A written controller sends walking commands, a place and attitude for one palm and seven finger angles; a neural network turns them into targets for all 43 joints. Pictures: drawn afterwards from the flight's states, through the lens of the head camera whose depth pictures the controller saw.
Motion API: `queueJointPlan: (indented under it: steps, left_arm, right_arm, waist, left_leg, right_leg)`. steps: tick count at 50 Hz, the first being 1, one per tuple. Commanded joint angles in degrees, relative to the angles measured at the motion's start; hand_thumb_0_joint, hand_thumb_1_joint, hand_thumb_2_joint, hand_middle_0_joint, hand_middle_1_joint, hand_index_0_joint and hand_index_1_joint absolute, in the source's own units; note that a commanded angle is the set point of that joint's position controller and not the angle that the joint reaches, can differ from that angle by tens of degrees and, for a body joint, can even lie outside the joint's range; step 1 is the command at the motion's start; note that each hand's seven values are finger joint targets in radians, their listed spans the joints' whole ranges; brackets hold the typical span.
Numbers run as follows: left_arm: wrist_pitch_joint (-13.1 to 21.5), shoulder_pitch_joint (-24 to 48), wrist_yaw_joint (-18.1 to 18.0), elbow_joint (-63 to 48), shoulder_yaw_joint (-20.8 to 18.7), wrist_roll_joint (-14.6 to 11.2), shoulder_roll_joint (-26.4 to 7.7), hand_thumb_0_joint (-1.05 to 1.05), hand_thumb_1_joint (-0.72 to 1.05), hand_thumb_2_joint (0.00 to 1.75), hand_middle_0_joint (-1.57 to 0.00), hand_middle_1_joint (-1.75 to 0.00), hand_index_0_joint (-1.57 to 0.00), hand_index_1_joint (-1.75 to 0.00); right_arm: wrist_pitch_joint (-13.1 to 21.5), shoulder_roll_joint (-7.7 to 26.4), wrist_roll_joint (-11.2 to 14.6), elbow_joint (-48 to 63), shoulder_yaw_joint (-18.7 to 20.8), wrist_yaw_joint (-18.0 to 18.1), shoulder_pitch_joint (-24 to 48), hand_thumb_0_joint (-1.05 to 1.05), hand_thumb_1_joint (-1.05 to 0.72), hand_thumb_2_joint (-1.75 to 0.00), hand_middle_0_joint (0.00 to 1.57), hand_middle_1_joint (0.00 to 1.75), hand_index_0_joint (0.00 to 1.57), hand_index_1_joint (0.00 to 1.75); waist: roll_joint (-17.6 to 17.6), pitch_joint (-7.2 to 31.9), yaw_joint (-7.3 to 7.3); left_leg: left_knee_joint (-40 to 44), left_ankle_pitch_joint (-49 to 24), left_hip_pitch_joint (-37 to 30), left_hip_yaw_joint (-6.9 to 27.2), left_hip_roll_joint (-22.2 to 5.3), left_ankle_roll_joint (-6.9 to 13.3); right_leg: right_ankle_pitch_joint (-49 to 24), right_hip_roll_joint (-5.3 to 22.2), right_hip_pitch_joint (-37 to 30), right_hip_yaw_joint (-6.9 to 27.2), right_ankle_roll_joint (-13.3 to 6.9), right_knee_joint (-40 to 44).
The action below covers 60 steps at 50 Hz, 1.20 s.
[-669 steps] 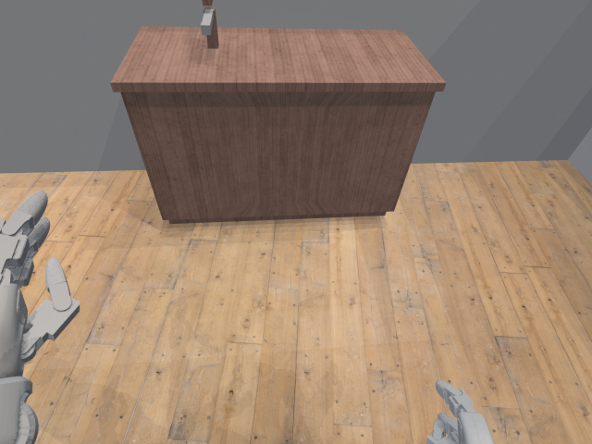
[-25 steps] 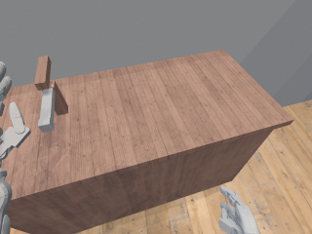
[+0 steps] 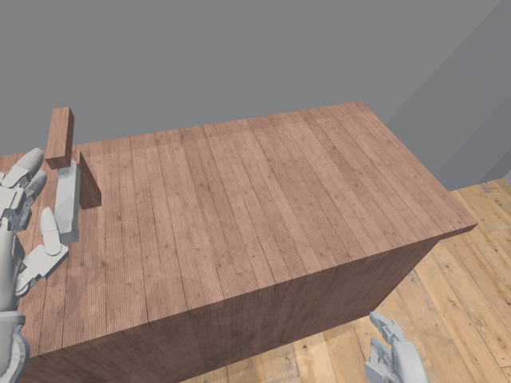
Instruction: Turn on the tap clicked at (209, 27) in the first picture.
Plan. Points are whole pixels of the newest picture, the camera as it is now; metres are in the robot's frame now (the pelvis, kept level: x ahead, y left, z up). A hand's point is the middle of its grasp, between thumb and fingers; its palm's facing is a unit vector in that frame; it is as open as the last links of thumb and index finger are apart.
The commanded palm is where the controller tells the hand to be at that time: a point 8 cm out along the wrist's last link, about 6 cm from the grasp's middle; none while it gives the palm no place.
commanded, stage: come to a stop and stand still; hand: left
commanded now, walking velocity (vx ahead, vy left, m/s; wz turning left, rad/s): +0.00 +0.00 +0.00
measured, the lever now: (65, 232) +0.30 +0.32 +0.07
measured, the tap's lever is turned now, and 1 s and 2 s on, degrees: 0 0 0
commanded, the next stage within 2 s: look again from close up in 0.56 s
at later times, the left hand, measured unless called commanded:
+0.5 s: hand (31, 246) +0.22 +0.28 +0.16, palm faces +0.36 -0.86 -0.36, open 7.4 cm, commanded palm +0.16 +0.31 +0.18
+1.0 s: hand (33, 259) +0.21 +0.27 +0.16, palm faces +0.38 -0.85 -0.35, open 7.4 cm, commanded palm +0.15 +0.30 +0.18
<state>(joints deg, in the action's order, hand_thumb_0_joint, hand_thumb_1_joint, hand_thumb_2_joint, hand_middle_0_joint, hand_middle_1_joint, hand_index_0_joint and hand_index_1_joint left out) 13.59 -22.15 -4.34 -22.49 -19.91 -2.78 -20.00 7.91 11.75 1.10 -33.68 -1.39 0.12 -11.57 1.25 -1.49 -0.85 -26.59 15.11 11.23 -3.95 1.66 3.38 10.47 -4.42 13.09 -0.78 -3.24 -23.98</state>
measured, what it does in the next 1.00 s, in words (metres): stands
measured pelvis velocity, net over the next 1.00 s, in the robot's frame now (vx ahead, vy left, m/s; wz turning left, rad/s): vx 0.00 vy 0.02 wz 0.01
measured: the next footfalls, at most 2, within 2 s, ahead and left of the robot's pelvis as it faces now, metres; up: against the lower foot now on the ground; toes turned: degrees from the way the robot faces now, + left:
none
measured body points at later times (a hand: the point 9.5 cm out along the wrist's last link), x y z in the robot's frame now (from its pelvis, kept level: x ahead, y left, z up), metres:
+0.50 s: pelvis +0.01 +0.03 +0.00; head +0.02 +0.06 +0.45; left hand +0.20 +0.32 +0.18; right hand +0.19 -0.18 -0.07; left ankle -0.01 +0.08 -0.74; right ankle +0.02 -0.08 -0.74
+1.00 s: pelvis +0.00 +0.02 +0.00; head +0.00 +0.03 +0.45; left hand +0.18 +0.31 +0.18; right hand +0.18 -0.20 -0.07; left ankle -0.01 +0.08 -0.74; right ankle +0.02 -0.08 -0.74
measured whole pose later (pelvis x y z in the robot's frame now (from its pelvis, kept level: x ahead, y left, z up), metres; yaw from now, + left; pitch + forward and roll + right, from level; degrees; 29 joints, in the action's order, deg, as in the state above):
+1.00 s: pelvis +0.00 +0.02 +0.00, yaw +1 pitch -1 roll -1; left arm 12.6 -23.8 -4.5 -24.0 -19.6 -2.6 -20.3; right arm 4.6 11.5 1.0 -31.9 -1.8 1.3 -12.6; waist 0.9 -0.8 -1.2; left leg -24.3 13.6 10.1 -3.8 3.5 4.7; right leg 9.7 -2.6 12.2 -0.9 -1.7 -22.7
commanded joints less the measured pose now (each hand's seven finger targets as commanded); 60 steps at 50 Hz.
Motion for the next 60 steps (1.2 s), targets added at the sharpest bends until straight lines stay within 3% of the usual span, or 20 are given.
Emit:
queueJointPlan:
  steps: [1, 2, 11, 12, 21, 22, 31, 32, 36, 37, 41, 42, 43, 46, 47, 51, 52, 56, 57, 60]
  left_arm:
    - [3.4, 4.2, -0.9, -16.7, -8.4, -0.3, -13.3, 0.00, 0.90, 0.90, -0.20, -0.30, -0.20, -0.30]
    - [3.3, 3.5, -0.7, -15.2, -6.8, -0.6, -11.2, 0.00, 0.90, 0.90, -0.20, -0.30, -0.20, -0.30]
    - [1.4, 5.7, -0.4, -15.9, -5.7, -0.3, -11.3, 0.00, 0.90, 0.90, -0.20, -0.30, -0.20, -0.30]
    - [1.4, 5.4, -0.2, -14.7, -4.1, -0.5, -9.6, 0.00, 0.90, 0.90, -0.20, -0.30, -0.20, -0.30]
    - [1.7, 4.4, -0.8, -18.2, -7.2, -0.1, -13.0, 0.00, 0.90, 0.90, -0.20, -0.30, -0.20, -0.30]
    - [1.8, 3.6, -0.5, -16.5, -5.2, -0.3, -10.4, 0.00, 0.90, 0.90, -0.20, -0.30, -0.20, -0.30]
    - [2.6, 1.0, -0.7, -16.7, -7.9, -0.1, -12.7, 0.00, 0.90, 0.90, -0.20, -0.30, -0.20, -0.30]
    - [2.7, 0.1, -0.5, -14.5, -6.2, -0.4, -10.5, 0.00, 0.90, 0.90, -0.20, -0.30, -0.20, -0.30]
    - [2.7, 2.1, -0.8, -16.3, -7.2, 0.0, -12.3, 0.00, 0.90, 0.90, -0.20, -0.30, -0.20, -0.30]
    - [2.7, 1.7, -0.6, -14.3, -5.4, -0.2, -10.0, 0.00, 0.90, 0.90, -0.20, -0.30, -0.20, -0.30]
    - [2.6, 3.5, -1.1, -15.5, -6.9, 0.1, -12.1, 0.00, 0.90, 0.90, -0.20, -0.30, -0.20, -0.30]
    - [2.7, 3.0, -0.8, -13.6, -5.0, -0.1, -9.7, 0.00, 0.90, 0.90, -0.20, -0.30, -0.20, -0.30]
    - [2.6, 3.7, -0.9, -14.1, -5.2, 0.0, -10.3, 0.00, 0.90, 0.90, -0.20, -0.30, -0.20, -0.30]
    - [2.6, 3.9, -1.2, -15.4, -6.7, 0.2, -11.9, 0.00, 0.90, 0.90, -0.20, -0.30, -0.20, -0.30]
    - [2.5, 3.6, -1.0, -13.7, -4.7, 0.0, -9.6, 0.00, 0.90, 0.90, -0.20, -0.30, -0.20, -0.30]
    - [2.0, 3.2, -1.4, -14.2, -6.5, 0.0, -11.6, 0.00, 0.90, 0.90, -0.20, -0.30, -0.20, -0.30]
    - [2.0, 2.5, -1.1, -12.7, -4.9, -0.2, -9.6, 0.00, 0.90, 0.90, -0.20, -0.30, -0.20, -0.30]
    - [1.7, 2.3, -1.4, -14.7, -6.2, -0.2, -11.6, 0.00, 0.90, 0.90, -0.20, -0.30, -0.20, -0.30]
    - [1.7, 2.2, -1.3, -13.5, -4.6, -0.4, -9.7, 0.00, 0.90, 0.90, -0.20, -0.30, -0.20, -0.30]
    - [1.6, 2.4, -1.4, -14.4, -5.4, -0.3, -10.7, 0.00, 0.90, 0.90, -0.20, -0.30, -0.20, -0.30]
  right_arm:
    - [2.3, 6.1, 0.5, 9.6, 1.6, 0.4, 5.4, 0.00, -0.90, -0.90, 0.20, 0.30, 0.20, 0.30]
    - [1.8, 6.2, 0.0, 9.7, 1.6, 0.4, 4.7, 0.00, -0.90, -0.90, 0.20, 0.30, 0.20, 0.30]
    - [-0.2, 6.3, 0.4, 10.8, 1.3, 0.7, 5.2, 0.00, -0.90, -0.90, 0.20, 0.30, 0.20, 0.30]
    - [-0.5, 6.5, -0.1, 10.8, 1.3, 0.8, 4.7, 0.00, -0.90, -0.90, 0.20, 0.30, 0.20, 0.30]
    - [-0.6, 6.5, 0.3, 11.5, 1.6, 1.0, 5.4, 0.00, -0.90, -0.90, 0.20, 0.30, 0.20, 0.30]
    - [-0.9, 6.6, -0.1, 11.4, 1.6, 1.0, 4.8, 0.00, -0.90, -0.90, 0.20, 0.30, 0.20, 0.30]
    - [-0.4, 7.0, 0.6, 11.1, 2.3, 1.2, 4.5, 0.00, -0.90, -0.90, 0.20, 0.30, 0.20, 0.30]
    - [-0.7, 7.2, 0.1, 10.8, 2.2, 1.3, 4.0, 0.00, -0.90, -0.90, 0.20, 0.30, 0.20, 0.30]
    - [-0.3, 7.1, 0.6, 10.7, 2.4, 1.5, 4.6, 0.00, -0.90, -0.90, 0.20, 0.30, 0.20, 0.30]
    - [-0.5, 7.3, 0.2, 10.5, 2.2, 1.5, 4.1, 0.00, -0.90, -0.90, 0.20, 0.30, 0.20, 0.30]
    - [-0.2, 7.1, 0.7, 10.6, 2.4, 1.8, 4.7, 0.00, -0.90, -0.90, 0.20, 0.30, 0.20, 0.30]
    - [-0.4, 7.3, 0.1, 10.4, 2.3, 1.8, 4.3, 0.00, -0.90, -0.90, 0.20, 0.30, 0.20, 0.30]
    - [-0.2, 7.0, 0.4, 10.7, 2.5, 1.8, 4.1, 0.00, -0.90, -0.90, 0.20, 0.30, 0.20, 0.30]
    - [0.0, 6.9, 0.6, 10.5, 2.4, 1.8, 4.9, 0.00, -0.90, -0.90, 0.20, 0.30, 0.20, 0.30]
    - [-0.2, 7.2, 0.1, 10.4, 2.3, 1.8, 4.5, 0.00, -0.90, -0.90, 0.20, 0.30, 0.20, 0.30]
    - [-0.1, 6.9, 0.6, 10.5, 2.4, 1.9, 4.9, 0.00, -0.90, -0.90, 0.20, 0.30, 0.20, 0.30]
    - [-0.3, 7.1, 0.1, 10.4, 2.3, 1.9, 4.6, 0.00, -0.90, -0.90, 0.20, 0.30, 0.20, 0.30]
    - [-0.2, 6.9, 0.7, 10.6, 2.4, 1.9, 5.3, 0.00, -0.90, -0.90, 0.20, 0.30, 0.20, 0.30]
    - [-0.3, 7.2, 0.2, 10.5, 2.3, 1.9, 4.8, 0.00, -0.90, -0.90, 0.20, 0.30, 0.20, 0.30]
    - [-0.2, 7.0, 0.4, 10.7, 2.5, 2.0, 4.5, 0.00, -0.90, -0.90, 0.20, 0.30, 0.20, 0.30]
  waist:
    - [-5.5, 9.3, -0.68]
    - [-5.0, 9.1, -0.39]
    - [-6.3, 8.9, -0.43]
    - [-5.9, 9.0, -0.25]
    - [-7.4, 8.4, -0.70]
    - [-7.0, 8.0, -0.42]
    - [-5.7, 7.9, -0.51]
    - [-5.0, 8.0, -0.30]
    - [-6.5, 6.9, -0.34]
    - [-5.4, 6.6, -0.23]
    - [-5.2, 6.1, -0.34]
    - [-4.9, 5.6, -0.19]
    - [-5.1, 5.4, -0.18]
    - [-5.2, 6.1, -0.34]
    - [-4.2, 5.9, -0.15]
    - [-4.6, 6.2, -0.27]
    - [-3.4, 6.5, -0.16]
    - [-4.8, 6.9, -0.18]
    - [-3.7, 7.0, -0.01]
    - [-4.1, 7.2, -0.08]
  left_leg:
    - [3.6, -17.7, -3.1, 7.5, -7.4, -2.2]
    - [3.9, -17.9, -2.6, 7.7, -7.7, -2.2]
    - [5.7, -22.0, -4.4, 8.4, -8.7, -4.5]
    - [5.9, -21.9, -3.9, 8.6, -9.0, -4.3]
    - [7.4, -19.9, -2.8, 9.2, -9.3, -6.1]
    - [7.9, -18.1, -1.7, 9.5, -9.4, -5.8]
    - [7.9, -16.0, -0.8, 9.7, -8.8, -6.5]
    - [8.0, -14.6, -0.4, 9.6, -9.0, -5.9]
    - [8.5, -11.5, -0.2, 9.7, -8.7, -6.1]
    - [9.2, -8.7, 0.8, 9.9, -8.9, -5.4]
    - [9.0, -6.2, 1.2, 9.8, -8.2, -4.9]
    - [9.3, -4.7, 1.7, 9.9, -8.4, -4.2]
    - [9.2, -4.0, 1.8, 9.8, -8.3, -3.8]
    - [8.9, -4.5, 0.8, 9.8, -8.0, -4.1]
    - [8.9, -3.8, 1.1, 9.8, -8.2, -3.5]
    - [8.3, -5.3, 0.7, 9.5, -7.6, -3.5]
    - [7.9, -4.6, 0.9, 9.3, -7.8, -2.6]
    - [6.9, -6.3, -0.2, 9.1, -7.1, -2.6]
    - [7.0, -5.9, 0.3, 9.3, -7.3, -2.2]
    - [7.2, -6.4, -0.3, 9.5, -7.5, -2.4]
  right_leg:
    - [-15.8, 8.4, -5.2, 7.0, 1.8, 1.1]
    - [-15.8, 8.3, -5.4, 6.7, 1.7, 1.3]
    - [-15.1, 7.5, -5.0, 5.1, 1.4, 0.7]
    - [-14.3, 7.6, -5.0, 4.5, 1.5, 0.9]
    - [-9.8, 7.1, -5.6, 2.8, 1.5, -0.1]
    - [-8.5, 7.2, -5.6, 2.7, 1.5, 0.1]
    - [-9.0, 7.3, -6.1, 2.4, 1.3, 0.2]
    - [-8.5, 7.6, -6.0, 2.7, 1.3, 0.7]
    - [-7.7, 7.6, -5.2, 3.5, 1.2, 0.7]
    - [-6.4, 7.6, -5.2, 3.6, 1.3, 1.0]
    - [-6.4, 7.8, -5.3, 4.9, 1.1, 1.8]
    - [-5.5, 7.8, -4.9, 5.1, 1.1, 2.3]
    - [-5.3, 8.0, -4.9, 5.6, 1.1, 2.6]
    - [-5.5, 7.9, -4.7, 5.9, 1.0, 2.9]
    - [-5.0, 8.1, -4.4, 6.1, 1.0, 3.4]
    - [-6.4, 8.4, -4.7, 7.0, 0.8, 4.0]
    - [-6.1, 8.7, -4.7, 7.3, 0.9, 4.6]
    - [-7.5, 9.3, -4.3, 8.2, 0.7, 5.1]
    - [-6.9, 9.2, -4.5, 8.1, 0.7, 5.1]
    - [-7.4, 9.2, -4.6, 8.6, 0.7, 5.2]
